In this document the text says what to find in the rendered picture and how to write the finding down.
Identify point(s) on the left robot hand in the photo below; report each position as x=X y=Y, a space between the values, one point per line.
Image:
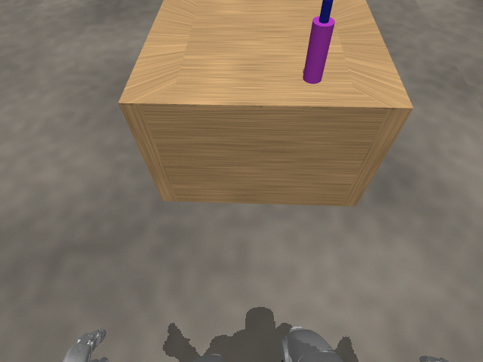
x=86 y=344

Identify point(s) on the bottle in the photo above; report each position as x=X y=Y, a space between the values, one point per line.
x=319 y=42

